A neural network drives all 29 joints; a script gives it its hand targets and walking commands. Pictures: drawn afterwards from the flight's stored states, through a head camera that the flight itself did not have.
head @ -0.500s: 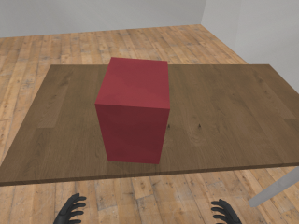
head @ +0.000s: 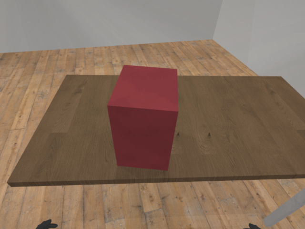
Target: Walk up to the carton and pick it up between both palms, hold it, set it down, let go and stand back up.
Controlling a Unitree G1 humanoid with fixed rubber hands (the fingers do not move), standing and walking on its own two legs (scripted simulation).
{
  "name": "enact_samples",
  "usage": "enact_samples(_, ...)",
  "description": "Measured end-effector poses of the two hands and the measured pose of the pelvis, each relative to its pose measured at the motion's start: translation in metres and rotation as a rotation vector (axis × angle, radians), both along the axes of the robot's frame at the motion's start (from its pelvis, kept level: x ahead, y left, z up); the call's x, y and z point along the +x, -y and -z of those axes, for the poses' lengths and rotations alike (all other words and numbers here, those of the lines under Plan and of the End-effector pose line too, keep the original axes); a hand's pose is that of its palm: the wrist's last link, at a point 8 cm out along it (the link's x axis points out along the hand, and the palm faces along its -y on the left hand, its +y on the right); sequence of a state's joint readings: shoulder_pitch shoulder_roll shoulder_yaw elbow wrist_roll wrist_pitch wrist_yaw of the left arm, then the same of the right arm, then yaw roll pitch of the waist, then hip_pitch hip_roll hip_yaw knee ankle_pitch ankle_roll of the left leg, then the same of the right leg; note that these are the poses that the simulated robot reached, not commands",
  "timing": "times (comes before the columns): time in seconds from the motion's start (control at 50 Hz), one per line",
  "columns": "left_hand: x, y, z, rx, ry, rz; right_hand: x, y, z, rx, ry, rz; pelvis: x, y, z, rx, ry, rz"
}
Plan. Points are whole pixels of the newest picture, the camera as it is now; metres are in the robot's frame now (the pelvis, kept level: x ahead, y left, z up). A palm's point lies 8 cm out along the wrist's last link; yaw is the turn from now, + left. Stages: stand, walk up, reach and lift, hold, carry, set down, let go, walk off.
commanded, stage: stand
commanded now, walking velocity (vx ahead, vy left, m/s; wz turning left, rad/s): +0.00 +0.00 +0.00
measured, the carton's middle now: (146, 119) +0.46 +0.02 +0.06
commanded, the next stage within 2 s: none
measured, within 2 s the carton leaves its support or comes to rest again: neither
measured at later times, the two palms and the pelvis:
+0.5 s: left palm out of the picture +0.07 +0.31 -0.09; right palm out of the picture +0.08 -0.30 -0.08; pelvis -0.02 +0.01 +0.00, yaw +0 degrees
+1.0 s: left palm out of the picture +0.06 +0.32 -0.10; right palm out of the picture +0.08 -0.29 -0.09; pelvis -0.03 +0.01 +0.00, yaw +1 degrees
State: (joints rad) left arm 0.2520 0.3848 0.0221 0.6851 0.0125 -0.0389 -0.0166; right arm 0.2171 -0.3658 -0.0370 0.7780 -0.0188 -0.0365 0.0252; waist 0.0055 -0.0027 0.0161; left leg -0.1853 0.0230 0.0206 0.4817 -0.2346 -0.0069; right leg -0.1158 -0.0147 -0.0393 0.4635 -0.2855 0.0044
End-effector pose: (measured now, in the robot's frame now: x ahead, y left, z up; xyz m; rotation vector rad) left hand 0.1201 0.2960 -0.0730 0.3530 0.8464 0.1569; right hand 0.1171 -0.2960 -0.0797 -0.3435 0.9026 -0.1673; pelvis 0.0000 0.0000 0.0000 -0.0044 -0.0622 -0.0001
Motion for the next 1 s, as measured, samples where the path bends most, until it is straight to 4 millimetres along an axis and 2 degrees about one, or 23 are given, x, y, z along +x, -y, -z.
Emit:
enact_samples(0.44,-0.050,-0.015,0.017,0.001,-0.128,-0.047,-0.034,0.001,0.005,-0.020,-0.081,0.014,-0.021,-0.005,-0.002,-0.007,0.002,-0.005)
enact_samples(1.0,-0.061,-0.020,0.022,0.004,-0.187,-0.074,-0.041,-0.007,0.011,-0.009,-0.134,0.024,-0.025,-0.009,-0.004,-0.006,-0.008,-0.009)
